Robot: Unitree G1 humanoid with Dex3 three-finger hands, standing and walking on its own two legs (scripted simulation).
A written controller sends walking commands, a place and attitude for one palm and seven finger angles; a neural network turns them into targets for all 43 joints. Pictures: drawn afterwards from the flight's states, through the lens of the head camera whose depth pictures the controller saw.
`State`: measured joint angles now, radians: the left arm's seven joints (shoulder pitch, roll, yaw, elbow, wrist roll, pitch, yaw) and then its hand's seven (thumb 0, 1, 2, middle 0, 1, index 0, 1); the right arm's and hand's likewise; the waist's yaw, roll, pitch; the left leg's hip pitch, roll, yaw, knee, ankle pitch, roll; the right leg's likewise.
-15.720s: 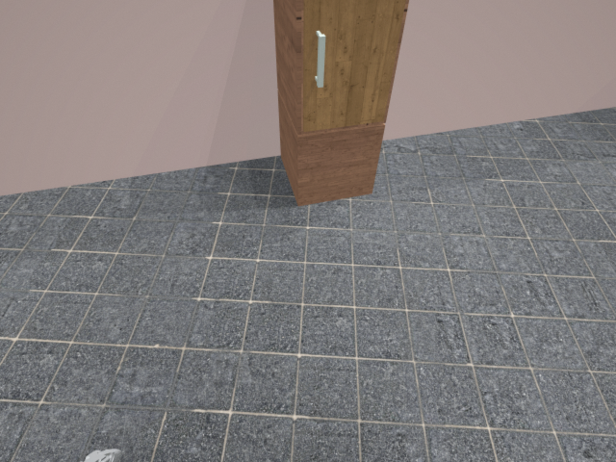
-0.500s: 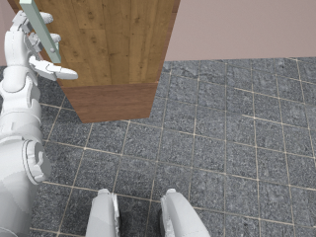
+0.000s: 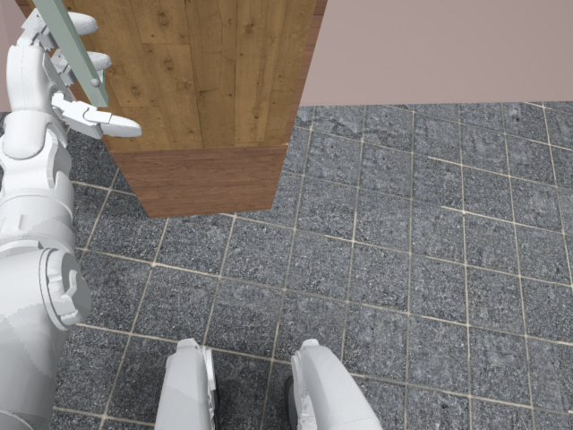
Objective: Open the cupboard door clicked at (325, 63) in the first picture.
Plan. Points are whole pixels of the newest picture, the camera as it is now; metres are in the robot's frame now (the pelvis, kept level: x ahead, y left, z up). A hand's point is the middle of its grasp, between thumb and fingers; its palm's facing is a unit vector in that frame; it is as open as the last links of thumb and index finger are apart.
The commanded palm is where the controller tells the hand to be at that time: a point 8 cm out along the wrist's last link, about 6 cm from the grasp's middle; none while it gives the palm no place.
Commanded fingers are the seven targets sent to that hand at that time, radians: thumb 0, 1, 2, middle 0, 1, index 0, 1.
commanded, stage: close the thumb around the handle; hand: left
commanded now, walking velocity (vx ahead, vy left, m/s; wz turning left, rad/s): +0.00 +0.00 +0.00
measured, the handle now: (77, 42) +0.59 +0.21 +0.08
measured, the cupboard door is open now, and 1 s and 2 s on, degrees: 0 1 51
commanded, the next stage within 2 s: pull the door open along its arc in 0.72 s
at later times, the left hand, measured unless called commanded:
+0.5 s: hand (99, 83) +0.54 +0.19 +0.07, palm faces +0.06 -1.00 -0.02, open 8.0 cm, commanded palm +0.52 +0.22 +0.06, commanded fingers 0.00 0.90 0.90 -0.40 -1.35 -0.40 -1.35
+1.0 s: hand (99, 86) +0.53 +0.19 +0.07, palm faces +0.05 -1.00 -0.01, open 5.6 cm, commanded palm +0.49 +0.22 +0.06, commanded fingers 0.00 0.90 0.90 -0.40 -1.35 -0.40 -1.35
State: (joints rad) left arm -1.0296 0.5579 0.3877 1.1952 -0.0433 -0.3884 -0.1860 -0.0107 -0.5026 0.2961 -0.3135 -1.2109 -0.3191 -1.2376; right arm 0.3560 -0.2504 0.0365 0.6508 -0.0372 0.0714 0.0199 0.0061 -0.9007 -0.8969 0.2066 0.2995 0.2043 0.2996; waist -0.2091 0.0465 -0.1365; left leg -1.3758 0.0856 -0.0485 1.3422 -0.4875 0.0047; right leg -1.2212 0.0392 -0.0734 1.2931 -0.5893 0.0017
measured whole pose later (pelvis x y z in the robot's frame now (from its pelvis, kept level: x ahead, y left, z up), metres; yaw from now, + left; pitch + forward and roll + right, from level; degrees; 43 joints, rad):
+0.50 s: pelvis +0.01 +0.00 +0.01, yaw +0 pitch +28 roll -5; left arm -0.95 0.50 0.40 1.17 -0.05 -0.42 -0.16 0.00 0.37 0.67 -0.36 -1.29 -0.35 -1.30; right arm 0.37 -0.24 0.03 0.64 -0.04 0.09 0.03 0.01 -0.90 -0.90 0.21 0.30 0.20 0.30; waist -0.20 0.06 -0.15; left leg -1.31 0.09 -0.02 1.31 -0.49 0.01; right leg -1.17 0.04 -0.05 1.26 -0.59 0.01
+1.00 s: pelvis +0.00 +0.00 +0.01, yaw +0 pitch +28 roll -5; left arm -0.93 0.50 0.40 1.13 -0.07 -0.42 -0.18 0.01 0.76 0.81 -0.37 -1.35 -0.35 -1.35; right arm 0.35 -0.25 0.02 0.63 -0.03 0.10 0.03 0.01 -0.90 -0.90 0.21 0.30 0.20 0.30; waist -0.20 0.05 -0.15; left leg -1.31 0.09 -0.02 1.31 -0.49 0.01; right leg -1.17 0.04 -0.05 1.27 -0.59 0.00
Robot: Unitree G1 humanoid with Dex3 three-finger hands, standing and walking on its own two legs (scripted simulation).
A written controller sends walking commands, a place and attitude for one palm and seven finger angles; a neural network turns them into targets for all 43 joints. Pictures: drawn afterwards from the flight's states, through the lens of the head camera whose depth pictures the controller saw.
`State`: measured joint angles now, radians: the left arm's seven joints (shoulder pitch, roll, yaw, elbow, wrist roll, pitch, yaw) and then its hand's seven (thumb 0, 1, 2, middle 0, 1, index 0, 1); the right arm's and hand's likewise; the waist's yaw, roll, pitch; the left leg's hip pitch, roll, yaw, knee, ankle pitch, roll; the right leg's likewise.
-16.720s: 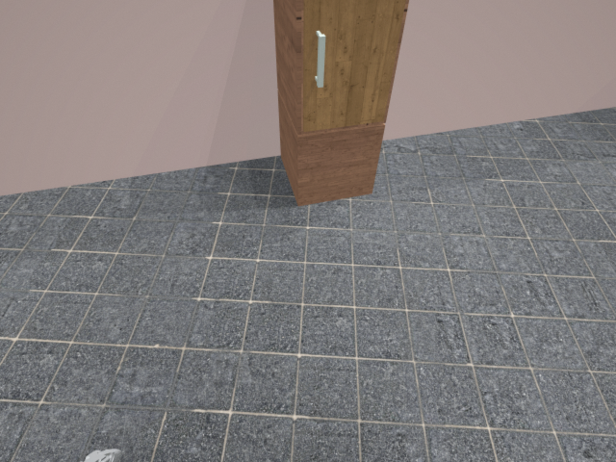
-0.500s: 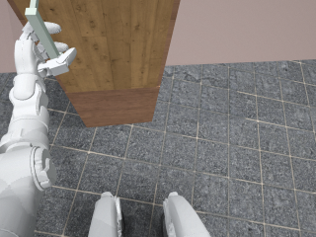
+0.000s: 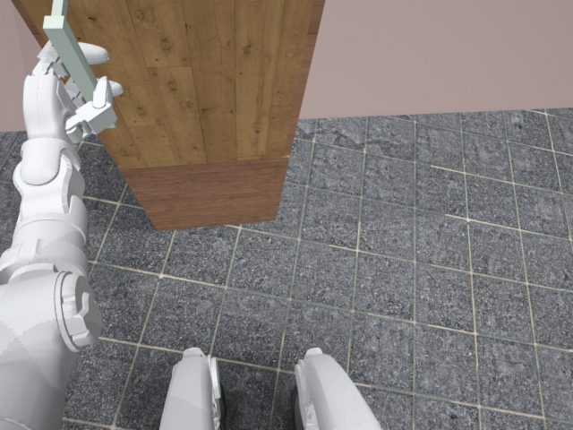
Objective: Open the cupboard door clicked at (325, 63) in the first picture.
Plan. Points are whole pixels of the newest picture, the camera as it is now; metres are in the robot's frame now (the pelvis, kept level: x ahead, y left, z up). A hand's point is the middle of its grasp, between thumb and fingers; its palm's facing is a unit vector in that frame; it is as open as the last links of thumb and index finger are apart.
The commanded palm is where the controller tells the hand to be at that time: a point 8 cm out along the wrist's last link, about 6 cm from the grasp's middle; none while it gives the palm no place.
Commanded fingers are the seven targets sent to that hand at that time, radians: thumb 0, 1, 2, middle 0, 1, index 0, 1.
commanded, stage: pull the door open along its arc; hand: left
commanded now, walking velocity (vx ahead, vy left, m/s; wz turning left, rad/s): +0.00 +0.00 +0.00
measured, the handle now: (87, 69) +0.58 +0.22 +0.07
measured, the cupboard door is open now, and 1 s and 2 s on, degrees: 1 51 50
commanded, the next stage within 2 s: open thumb and fingers to let go in 0.76 s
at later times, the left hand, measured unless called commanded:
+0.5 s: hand (176, 203) +0.39 +0.10 +0.07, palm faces +0.37 -0.93 +0.08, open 6.1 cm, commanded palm +0.31 +0.15 +0.06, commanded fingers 0.00 0.90 0.90 -0.40 -1.35 -0.40 -1.35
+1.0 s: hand (241, 246) +0.33 +0.03 +0.06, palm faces +0.42 -0.91 -0.04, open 6.7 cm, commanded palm +0.28 +0.08 +0.06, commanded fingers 0.00 0.34 0.66 -0.36 -1.29 -0.36 -1.29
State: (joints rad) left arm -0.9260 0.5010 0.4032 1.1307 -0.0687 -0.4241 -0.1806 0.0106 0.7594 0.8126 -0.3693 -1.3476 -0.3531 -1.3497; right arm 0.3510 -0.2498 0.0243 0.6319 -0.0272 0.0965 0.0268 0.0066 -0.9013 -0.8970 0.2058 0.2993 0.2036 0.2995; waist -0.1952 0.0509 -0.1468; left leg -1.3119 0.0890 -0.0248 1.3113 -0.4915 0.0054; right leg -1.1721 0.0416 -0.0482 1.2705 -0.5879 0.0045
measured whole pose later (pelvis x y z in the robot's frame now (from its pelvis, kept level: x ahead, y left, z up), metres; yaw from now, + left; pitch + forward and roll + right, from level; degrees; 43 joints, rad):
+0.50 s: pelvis +0.03 +0.00 +0.03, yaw +2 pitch +21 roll -1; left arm -0.17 -0.08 0.01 0.41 0.02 -0.43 0.45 0.02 0.71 0.75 -0.31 -1.29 -0.33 -1.29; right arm 0.23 -0.19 -0.02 0.54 -0.07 0.09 0.10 0.01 -0.90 -0.90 0.20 0.30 0.20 0.30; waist -0.06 0.02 -0.20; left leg -1.04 0.06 0.02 1.17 -0.50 0.00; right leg -0.93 0.01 -0.01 1.17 -0.61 0.00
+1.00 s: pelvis +0.03 -0.06 +0.03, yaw +7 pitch +19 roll +2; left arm 0.02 -0.11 -0.20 0.31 0.12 -0.41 0.57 0.01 0.60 0.84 -0.31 -1.24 -0.29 -1.27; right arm 0.15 -0.18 -0.02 0.60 -0.09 -0.01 0.03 0.01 -0.90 -0.90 0.20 0.30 0.20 0.30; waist -0.01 0.02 -0.20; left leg -1.01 0.03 -0.06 1.15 -0.47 -0.07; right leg -0.89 0.00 -0.09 1.22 -0.66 -0.08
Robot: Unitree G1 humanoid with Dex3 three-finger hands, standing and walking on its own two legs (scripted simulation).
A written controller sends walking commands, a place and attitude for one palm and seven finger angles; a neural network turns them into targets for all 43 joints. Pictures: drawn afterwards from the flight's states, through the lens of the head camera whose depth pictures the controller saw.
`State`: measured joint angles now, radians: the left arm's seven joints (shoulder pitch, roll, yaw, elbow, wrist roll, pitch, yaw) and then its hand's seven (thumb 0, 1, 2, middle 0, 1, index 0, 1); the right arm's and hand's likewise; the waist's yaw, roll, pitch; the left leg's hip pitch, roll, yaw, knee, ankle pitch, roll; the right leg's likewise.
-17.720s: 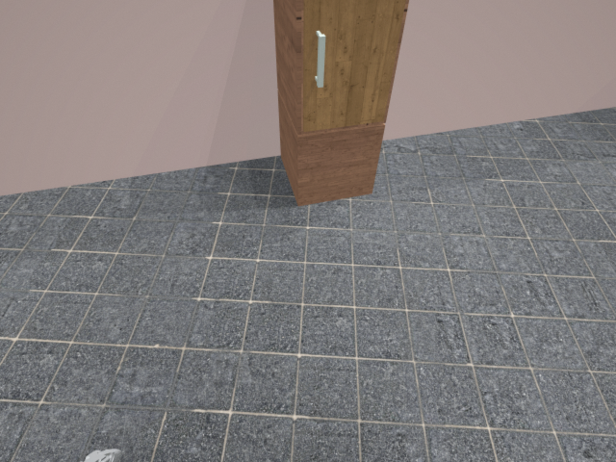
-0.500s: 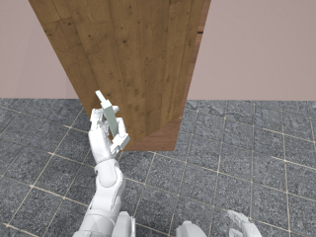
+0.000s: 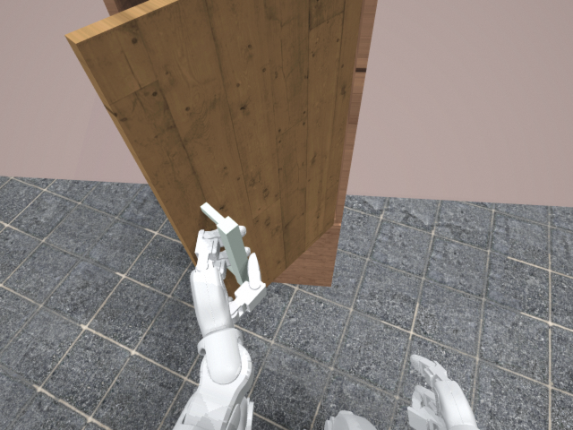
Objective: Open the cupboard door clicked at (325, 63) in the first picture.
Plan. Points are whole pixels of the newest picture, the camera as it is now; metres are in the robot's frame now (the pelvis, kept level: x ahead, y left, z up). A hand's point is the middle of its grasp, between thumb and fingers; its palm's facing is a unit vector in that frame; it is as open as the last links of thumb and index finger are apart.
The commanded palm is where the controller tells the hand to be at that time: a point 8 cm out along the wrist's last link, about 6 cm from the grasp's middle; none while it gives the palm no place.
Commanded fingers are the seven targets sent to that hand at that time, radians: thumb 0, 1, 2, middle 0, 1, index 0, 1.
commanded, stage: open thumb and fingers to let go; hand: left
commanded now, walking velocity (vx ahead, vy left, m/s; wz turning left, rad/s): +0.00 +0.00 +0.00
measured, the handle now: (229, 249) +0.36 +0.10 +0.04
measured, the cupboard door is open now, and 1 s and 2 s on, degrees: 51 50 50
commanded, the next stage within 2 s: slide the hand sideways off the handle in 0.68 s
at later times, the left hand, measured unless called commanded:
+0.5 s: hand (253, 279) +0.32 +0.06 +0.03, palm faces +0.28 -0.96 -0.01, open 13.9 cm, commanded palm +0.28 +0.11 +0.03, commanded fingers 0.00 -0.50 0.30 -0.21 -0.65 -0.21 -0.65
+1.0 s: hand (240, 299) +0.29 +0.07 +0.03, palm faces -0.21 -0.98 +0.00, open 16.2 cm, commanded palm +0.27 +0.11 +0.03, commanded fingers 0.00 -0.50 0.30 -0.15 -0.30 -0.15 -0.30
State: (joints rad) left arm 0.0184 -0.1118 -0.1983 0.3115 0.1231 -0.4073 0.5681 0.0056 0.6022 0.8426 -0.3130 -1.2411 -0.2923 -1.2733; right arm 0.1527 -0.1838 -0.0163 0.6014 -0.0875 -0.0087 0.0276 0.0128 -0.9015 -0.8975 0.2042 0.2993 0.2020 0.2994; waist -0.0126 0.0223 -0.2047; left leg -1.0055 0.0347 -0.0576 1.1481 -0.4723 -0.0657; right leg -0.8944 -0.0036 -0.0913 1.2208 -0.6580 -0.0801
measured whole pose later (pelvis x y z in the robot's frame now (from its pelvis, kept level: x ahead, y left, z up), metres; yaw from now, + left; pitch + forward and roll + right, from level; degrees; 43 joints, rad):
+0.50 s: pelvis -0.02 +0.01 +0.00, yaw -2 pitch +19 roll +2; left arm -0.08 -0.13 -0.14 0.43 0.10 -0.47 0.57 0.00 -0.43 0.33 -0.29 -1.05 -0.30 -1.05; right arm 0.20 -0.19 -0.03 0.63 -0.09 0.00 0.02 0.02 -0.90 -0.90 0.20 0.30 0.20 0.30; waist -0.03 0.03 -0.19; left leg -1.03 0.03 -0.04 1.15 -0.45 -0.05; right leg -0.94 0.00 -0.06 1.23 -0.63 -0.06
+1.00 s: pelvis -0.02 +0.06 -0.01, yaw -3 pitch +18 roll -1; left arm -0.06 0.03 -0.25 0.35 -0.03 -0.45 0.13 -0.01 -0.50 0.30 -0.20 -0.36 -0.16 -0.36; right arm 0.21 -0.21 -0.02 0.53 -0.02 0.04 0.03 0.01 -0.90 -0.90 0.21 0.30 0.20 0.30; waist -0.03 0.05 -0.17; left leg -1.05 0.02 -0.03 1.22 -0.48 -0.01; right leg -0.93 -0.01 -0.04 1.23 -0.62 0.00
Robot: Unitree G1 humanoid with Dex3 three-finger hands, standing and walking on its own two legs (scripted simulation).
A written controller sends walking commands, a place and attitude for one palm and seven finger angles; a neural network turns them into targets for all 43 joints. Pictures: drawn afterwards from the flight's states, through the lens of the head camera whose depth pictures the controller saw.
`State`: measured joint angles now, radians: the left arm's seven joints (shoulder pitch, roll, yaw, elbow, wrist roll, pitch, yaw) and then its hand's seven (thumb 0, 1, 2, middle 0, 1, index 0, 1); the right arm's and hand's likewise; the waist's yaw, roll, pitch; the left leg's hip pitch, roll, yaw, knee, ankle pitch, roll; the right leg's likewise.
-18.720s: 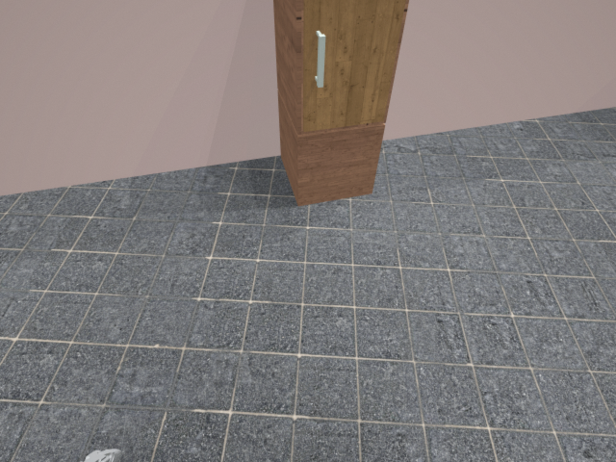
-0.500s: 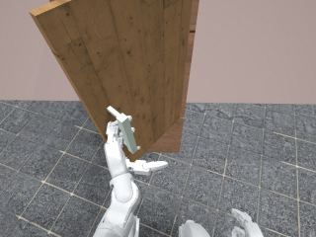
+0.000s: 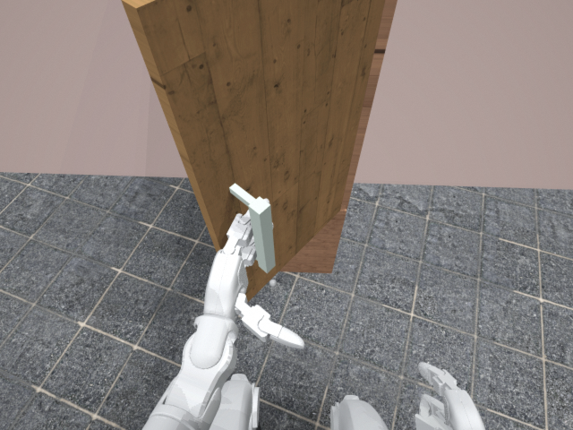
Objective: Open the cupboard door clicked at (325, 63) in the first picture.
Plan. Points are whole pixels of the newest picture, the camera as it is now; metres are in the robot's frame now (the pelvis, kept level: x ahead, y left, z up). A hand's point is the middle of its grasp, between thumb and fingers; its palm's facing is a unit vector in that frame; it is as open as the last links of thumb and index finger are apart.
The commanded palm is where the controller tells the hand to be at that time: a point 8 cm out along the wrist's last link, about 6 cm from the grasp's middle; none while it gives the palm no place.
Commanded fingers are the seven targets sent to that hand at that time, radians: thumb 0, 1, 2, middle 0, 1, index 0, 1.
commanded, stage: slide the hand sideways off the handle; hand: left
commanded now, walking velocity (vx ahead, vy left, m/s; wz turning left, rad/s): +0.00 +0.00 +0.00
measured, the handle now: (254, 231) +0.38 +0.06 +0.05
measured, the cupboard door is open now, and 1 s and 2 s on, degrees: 50 50 50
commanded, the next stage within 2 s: draw the hand back to the body in 0.98 s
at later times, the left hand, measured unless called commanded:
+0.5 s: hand (250, 317) +0.26 +0.06 +0.04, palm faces -0.07 -1.00 +0.01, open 16.4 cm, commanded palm +0.24 +0.12 +0.03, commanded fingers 0.00 -0.50 0.30 -0.15 -0.30 -0.15 -0.30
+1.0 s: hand (212, 356) +0.21 +0.10 +0.04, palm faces -0.04 -1.00 -0.01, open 16.4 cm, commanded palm +0.19 +0.15 +0.03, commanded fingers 0.00 -0.50 0.30 -0.15 -0.30 -0.15 -0.30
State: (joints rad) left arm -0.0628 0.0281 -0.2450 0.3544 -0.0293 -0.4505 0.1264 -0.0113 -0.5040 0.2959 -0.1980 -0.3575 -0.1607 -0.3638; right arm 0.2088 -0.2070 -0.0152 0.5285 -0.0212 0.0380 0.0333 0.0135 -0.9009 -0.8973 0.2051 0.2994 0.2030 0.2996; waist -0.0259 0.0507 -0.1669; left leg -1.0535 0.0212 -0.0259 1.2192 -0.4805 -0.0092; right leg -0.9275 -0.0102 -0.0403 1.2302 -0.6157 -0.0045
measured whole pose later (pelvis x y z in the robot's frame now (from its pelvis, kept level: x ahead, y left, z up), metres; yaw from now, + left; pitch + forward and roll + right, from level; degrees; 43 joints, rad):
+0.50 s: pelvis +0.00 +0.00 -0.01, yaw +0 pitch +18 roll -1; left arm 0.23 0.04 -0.25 0.08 0.01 -0.45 0.12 -0.01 -0.50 0.30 -0.14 -0.30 -0.14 -0.30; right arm 0.20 -0.19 0.01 0.44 -0.02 0.05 0.03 0.02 -0.90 -0.90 0.20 0.30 0.20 0.30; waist 0.00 0.03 -0.18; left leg -1.07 0.02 -0.02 1.25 -0.50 0.00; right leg -0.94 -0.01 -0.03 1.26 -0.63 0.00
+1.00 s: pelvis +0.01 -0.02 -0.02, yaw +0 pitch +19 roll -1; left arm 0.50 0.13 -0.10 -0.12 -0.12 -0.48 -0.07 -0.01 -0.50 0.30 -0.15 -0.30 -0.15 -0.30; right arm 0.21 -0.21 -0.02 0.43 -0.01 0.00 -0.01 0.02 -0.90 -0.90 0.20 0.30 0.20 0.30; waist 0.00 0.04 -0.19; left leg -1.11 0.03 -0.05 1.30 -0.53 -0.03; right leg -0.98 0.00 -0.06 1.32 -0.67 -0.03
